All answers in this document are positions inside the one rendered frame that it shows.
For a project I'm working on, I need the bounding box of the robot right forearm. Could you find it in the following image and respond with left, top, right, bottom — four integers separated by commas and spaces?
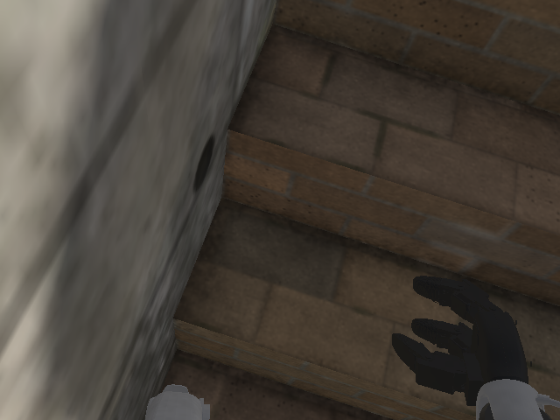
476, 379, 552, 420

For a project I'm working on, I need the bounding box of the right robot hand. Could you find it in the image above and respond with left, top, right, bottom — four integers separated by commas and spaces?
392, 276, 532, 406

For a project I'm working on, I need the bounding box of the robot left shin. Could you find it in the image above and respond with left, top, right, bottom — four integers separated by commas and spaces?
145, 384, 189, 419

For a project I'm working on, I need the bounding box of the robot left thigh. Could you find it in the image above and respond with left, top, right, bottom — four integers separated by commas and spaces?
145, 391, 210, 420

